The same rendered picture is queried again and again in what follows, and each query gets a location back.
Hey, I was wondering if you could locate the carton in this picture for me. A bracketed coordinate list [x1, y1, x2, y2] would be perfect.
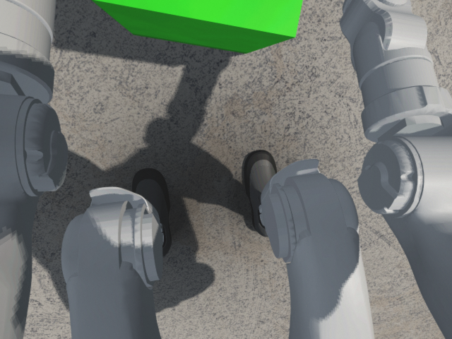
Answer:
[92, 0, 303, 54]

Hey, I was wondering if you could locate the left robot upper arm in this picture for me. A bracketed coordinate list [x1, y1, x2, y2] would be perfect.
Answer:
[0, 94, 68, 339]

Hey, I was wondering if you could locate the robot left forearm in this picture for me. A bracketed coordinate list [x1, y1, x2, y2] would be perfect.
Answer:
[0, 0, 56, 104]

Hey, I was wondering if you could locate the right robot upper arm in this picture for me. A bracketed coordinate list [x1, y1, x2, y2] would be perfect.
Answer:
[357, 136, 452, 339]

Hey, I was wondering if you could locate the robot right forearm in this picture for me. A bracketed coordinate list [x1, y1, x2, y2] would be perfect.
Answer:
[340, 0, 452, 143]

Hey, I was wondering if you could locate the right robot shin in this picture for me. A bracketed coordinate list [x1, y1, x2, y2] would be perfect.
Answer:
[258, 159, 359, 235]

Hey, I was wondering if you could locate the right robot thigh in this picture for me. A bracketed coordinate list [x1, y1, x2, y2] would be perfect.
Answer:
[264, 173, 375, 339]

